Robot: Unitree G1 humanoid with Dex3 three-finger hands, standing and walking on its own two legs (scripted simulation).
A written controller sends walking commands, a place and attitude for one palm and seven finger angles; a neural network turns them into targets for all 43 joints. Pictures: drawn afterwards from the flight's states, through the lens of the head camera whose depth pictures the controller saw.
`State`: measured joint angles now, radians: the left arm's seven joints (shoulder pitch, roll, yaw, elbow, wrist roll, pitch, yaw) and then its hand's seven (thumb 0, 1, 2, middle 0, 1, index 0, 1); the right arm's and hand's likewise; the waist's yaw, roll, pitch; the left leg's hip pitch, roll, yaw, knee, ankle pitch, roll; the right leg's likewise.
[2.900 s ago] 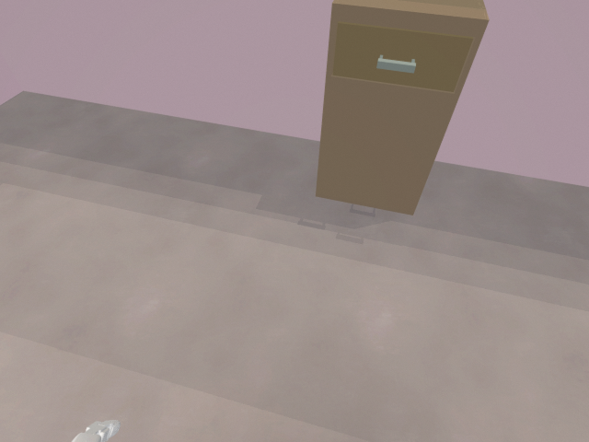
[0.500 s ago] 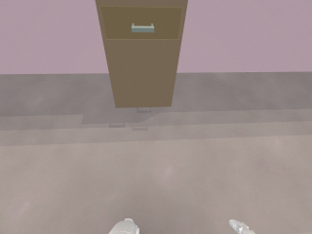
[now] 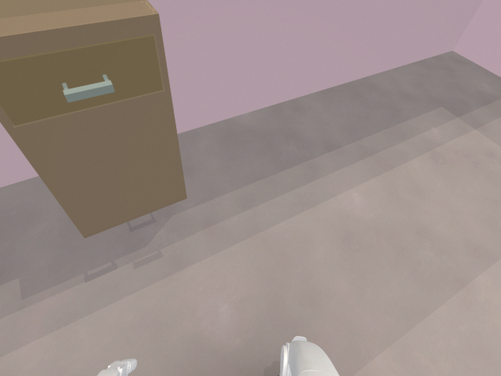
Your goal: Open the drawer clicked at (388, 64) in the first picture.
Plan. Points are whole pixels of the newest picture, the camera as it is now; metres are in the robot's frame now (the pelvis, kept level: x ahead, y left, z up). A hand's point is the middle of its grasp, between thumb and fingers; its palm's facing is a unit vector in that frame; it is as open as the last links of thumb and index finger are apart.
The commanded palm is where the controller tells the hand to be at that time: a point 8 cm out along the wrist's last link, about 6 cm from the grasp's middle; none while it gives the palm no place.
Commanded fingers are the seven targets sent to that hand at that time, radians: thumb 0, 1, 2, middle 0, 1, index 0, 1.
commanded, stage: walk to a spot facing it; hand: left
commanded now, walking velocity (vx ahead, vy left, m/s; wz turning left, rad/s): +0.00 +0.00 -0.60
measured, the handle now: (87, 86) +0.82 +0.47 -0.05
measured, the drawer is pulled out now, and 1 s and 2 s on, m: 0.00 0.00 0.00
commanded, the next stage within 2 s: none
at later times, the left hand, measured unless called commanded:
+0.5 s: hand (151, 314) +0.25 +0.19 -0.16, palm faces -0.20 -0.94 -0.28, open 7.4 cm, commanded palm none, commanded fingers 0.00 0.90 0.90 -0.20 -0.30 -0.20 -0.30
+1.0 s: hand (162, 276) +0.33 +0.19 -0.17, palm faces -0.53 -0.83 -0.19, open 7.4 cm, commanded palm none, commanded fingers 0.00 0.90 0.90 -0.20 -0.30 -0.20 -0.30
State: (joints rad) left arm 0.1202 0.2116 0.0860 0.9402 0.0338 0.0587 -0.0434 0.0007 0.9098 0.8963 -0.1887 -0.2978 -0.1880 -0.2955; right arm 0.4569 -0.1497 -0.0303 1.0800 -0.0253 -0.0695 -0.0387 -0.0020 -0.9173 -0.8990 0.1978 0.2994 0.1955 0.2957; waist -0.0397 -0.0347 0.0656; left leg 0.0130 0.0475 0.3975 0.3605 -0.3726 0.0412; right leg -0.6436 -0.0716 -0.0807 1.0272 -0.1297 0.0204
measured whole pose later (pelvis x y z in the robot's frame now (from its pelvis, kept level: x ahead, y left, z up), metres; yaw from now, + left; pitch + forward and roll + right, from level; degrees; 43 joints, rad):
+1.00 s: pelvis +0.16 +0.06 +0.00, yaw -36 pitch +0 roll -2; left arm 0.19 0.25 0.10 0.92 0.02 0.10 -0.03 0.00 0.91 0.90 -0.19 -0.30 -0.19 -0.30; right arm 0.23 -0.18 -0.05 0.91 -0.03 0.01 -0.02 0.00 -0.90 -0.90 0.20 0.30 0.20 0.30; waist 0.00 -0.03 0.09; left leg -0.20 0.15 0.28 0.51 -0.30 0.01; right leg -0.44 -0.07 -0.04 0.99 -0.43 0.08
